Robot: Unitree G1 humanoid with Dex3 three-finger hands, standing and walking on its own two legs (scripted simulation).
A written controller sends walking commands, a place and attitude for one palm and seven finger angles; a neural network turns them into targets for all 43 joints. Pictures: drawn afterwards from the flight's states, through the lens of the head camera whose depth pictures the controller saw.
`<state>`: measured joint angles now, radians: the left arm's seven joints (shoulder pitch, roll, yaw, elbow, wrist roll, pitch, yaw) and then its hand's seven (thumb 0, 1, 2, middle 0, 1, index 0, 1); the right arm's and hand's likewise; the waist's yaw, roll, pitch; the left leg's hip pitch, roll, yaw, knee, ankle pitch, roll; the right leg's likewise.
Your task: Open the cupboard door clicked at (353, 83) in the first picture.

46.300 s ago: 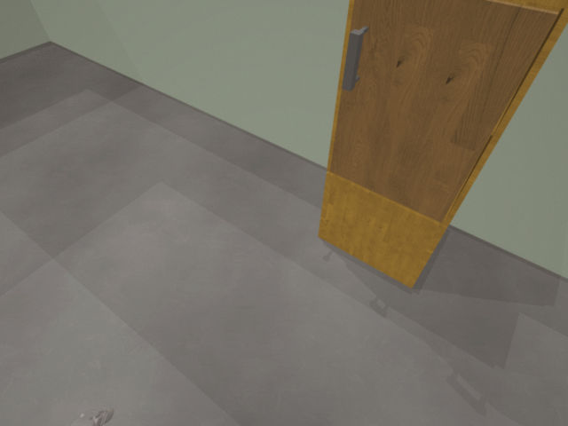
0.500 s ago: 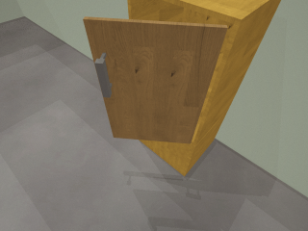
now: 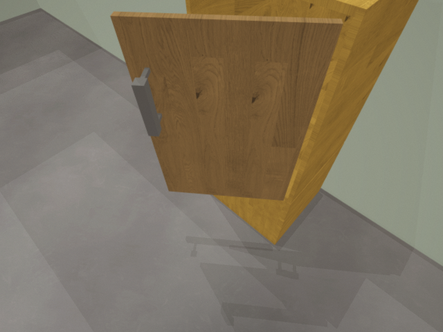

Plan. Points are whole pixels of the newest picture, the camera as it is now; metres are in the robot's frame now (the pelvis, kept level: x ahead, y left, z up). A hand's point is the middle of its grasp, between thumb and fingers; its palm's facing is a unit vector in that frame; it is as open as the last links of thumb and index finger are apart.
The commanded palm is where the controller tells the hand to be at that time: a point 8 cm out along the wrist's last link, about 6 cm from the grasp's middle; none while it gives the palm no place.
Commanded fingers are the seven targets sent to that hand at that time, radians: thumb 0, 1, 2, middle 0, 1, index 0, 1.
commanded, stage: come to a stop and stand still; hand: left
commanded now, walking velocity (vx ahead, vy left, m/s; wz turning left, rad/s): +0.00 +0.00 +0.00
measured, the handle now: (150, 102) +0.55 +0.19 +0.09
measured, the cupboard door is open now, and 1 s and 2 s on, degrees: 37 37 37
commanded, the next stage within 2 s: look again from close up in 0.42 s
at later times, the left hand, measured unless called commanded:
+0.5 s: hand out of the picture +0.03 +0.20 -0.15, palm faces -0.03 -0.96 -0.28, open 7.4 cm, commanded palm none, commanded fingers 0.00 0.90 0.90 -0.20 -0.30 -0.20 -0.30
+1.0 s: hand out of the picture +0.06 +0.18 -0.16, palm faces -0.05 -0.97 -0.23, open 7.4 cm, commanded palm none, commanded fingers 0.00 0.90 0.90 -0.20 -0.30 -0.20 -0.30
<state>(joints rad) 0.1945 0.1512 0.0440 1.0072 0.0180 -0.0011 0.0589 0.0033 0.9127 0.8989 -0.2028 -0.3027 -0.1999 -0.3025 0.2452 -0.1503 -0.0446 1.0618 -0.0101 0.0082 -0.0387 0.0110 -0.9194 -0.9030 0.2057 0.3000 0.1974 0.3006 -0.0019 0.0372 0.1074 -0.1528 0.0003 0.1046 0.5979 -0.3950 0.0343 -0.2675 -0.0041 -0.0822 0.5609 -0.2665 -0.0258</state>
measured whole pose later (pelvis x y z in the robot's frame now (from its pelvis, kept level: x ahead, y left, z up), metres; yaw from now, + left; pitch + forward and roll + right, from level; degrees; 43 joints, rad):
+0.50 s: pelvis -0.02 +0.00 +0.01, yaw -2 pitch -1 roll +1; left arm 0.22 0.23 0.00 1.04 0.01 -0.01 0.02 0.00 0.91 0.90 -0.21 -0.30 -0.20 -0.30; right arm 0.27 -0.24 0.00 1.05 -0.03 -0.01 0.00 0.00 -0.91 -0.90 0.20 0.30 0.20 0.30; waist -0.01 0.03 0.03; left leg -0.14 -0.01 0.08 0.41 -0.26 0.02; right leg -0.25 0.00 -0.05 0.43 -0.18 -0.03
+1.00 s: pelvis +0.00 +0.00 +0.01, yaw -2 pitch -1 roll +0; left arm 0.17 0.20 -0.02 1.10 0.01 -0.02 0.02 0.00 0.90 0.90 -0.21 -0.30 -0.20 -0.30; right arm 0.20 -0.20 0.01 1.13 -0.02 -0.03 -0.01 0.00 -0.91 -0.90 0.20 0.30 0.20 0.30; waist -0.01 0.00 0.05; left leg -0.09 -0.01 0.09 0.38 -0.28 0.02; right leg -0.21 0.01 -0.04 0.43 -0.20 -0.03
